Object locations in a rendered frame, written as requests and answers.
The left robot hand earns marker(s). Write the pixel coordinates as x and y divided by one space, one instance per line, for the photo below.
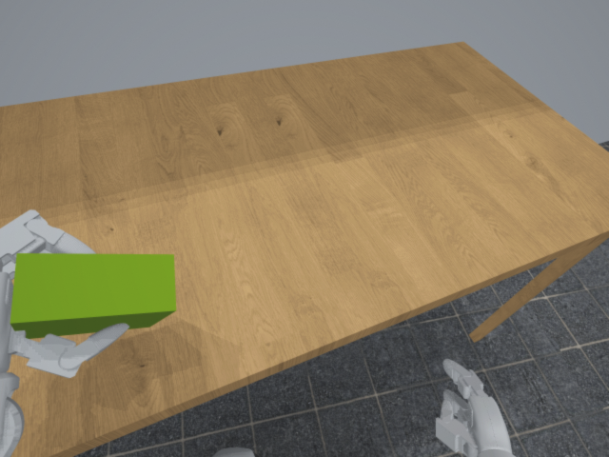
30 233

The table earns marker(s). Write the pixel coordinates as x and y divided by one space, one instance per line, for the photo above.
306 206

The robot left forearm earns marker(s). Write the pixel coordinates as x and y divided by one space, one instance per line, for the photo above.
11 415

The right robot hand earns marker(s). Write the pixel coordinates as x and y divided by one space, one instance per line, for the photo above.
480 425

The sponge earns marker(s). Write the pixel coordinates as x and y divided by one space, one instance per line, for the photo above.
68 293

